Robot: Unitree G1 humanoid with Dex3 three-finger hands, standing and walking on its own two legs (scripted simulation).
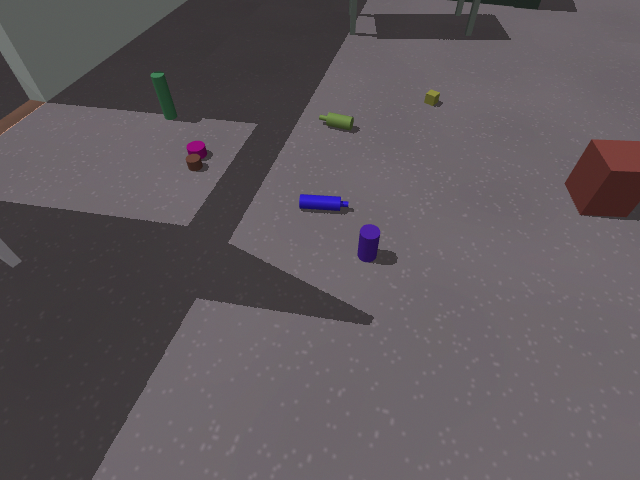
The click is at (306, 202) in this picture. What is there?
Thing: lying bottle
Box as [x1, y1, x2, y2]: [299, 194, 348, 210]
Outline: 300,194 299,207 302,208 339,210 340,206 347,206 348,201 341,201 340,197 337,196
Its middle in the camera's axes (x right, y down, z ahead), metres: +0.01 -0.17 +1.75
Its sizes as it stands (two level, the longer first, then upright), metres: 0.216 0.064 0.064
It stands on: the floor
